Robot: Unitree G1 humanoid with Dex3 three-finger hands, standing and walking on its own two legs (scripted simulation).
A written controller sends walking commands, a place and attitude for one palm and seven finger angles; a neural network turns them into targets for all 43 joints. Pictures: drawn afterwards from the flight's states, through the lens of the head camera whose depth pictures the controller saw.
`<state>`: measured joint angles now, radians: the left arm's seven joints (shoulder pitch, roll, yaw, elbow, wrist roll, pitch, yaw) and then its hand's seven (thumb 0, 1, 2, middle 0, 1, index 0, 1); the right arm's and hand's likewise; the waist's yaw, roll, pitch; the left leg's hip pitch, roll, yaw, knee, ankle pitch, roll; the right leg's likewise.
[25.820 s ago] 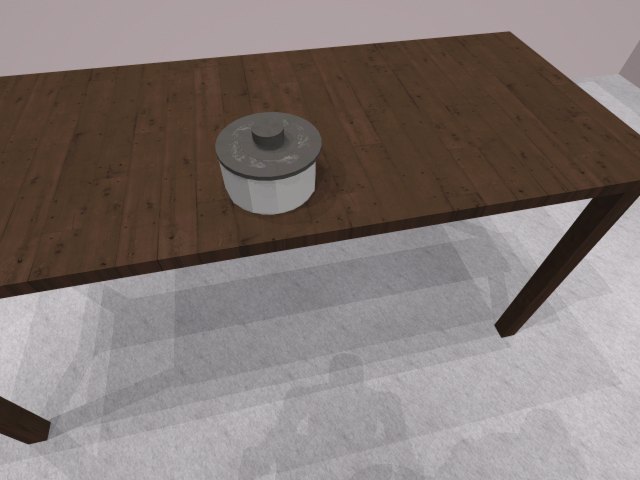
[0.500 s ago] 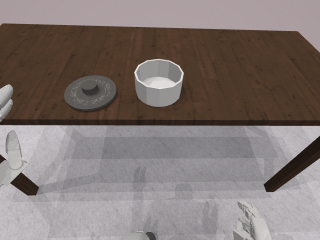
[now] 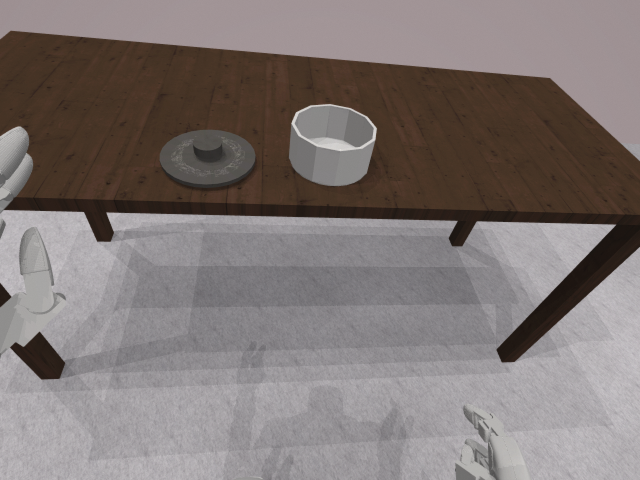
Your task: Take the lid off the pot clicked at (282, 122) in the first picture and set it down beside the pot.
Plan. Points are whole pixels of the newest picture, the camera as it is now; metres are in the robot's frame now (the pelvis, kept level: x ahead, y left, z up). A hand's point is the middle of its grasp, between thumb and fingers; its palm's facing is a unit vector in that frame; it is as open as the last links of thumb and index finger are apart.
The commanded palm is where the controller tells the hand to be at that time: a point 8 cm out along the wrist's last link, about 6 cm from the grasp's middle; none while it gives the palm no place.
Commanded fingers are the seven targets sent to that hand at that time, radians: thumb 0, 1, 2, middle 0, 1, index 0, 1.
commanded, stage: stop stepping back and stand still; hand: left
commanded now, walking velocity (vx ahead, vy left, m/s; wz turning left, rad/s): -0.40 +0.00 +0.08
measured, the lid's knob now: (207, 146) +0.66 +0.26 +0.04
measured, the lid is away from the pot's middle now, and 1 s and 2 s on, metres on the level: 0.24 0.24 0.24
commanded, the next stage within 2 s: let the arm hang, fingers relaxed in 1.90 s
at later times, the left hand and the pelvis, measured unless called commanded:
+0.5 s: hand out of the picture +0.04 +0.32 +0.22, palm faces +0.47 -0.83 -0.30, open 7.4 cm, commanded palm -0.04 +0.35 +0.22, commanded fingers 0.00 0.90 0.90 -0.20 -0.30 -0.20 -0.30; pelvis -0.17 +0.07 -0.01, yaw +0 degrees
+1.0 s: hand out of the picture +0.02 +0.34 +0.00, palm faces +0.30 -0.87 -0.39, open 7.4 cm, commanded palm none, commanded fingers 0.00 0.90 0.90 -0.20 -0.30 -0.20 -0.30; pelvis -0.19 +0.08 -0.01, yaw +5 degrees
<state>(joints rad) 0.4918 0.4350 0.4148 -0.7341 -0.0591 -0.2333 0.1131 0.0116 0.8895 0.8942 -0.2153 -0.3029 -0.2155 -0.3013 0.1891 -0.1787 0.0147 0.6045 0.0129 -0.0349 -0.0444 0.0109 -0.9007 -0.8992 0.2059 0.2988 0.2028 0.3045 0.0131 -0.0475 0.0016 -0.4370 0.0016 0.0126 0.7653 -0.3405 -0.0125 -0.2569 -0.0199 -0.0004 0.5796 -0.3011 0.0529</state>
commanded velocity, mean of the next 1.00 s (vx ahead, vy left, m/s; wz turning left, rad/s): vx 0.19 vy -0.07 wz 0.00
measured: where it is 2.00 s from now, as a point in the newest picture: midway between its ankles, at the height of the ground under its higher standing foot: outside the picture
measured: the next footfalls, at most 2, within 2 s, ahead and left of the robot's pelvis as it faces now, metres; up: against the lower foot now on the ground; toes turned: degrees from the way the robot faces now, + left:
left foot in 0.02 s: +0.10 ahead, +0.09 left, +0.00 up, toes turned +0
right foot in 0.32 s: -0.15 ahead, -0.08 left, +0.00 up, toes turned -5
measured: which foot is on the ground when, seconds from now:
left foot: up 0.00-0.00, down 0.02-0.28, up 0.30-0.46, down 0.48-1.00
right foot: down 0.00-0.02, up 0.04-0.30, down 0.32-0.48, up 0.50-0.74, down 0.76-1.00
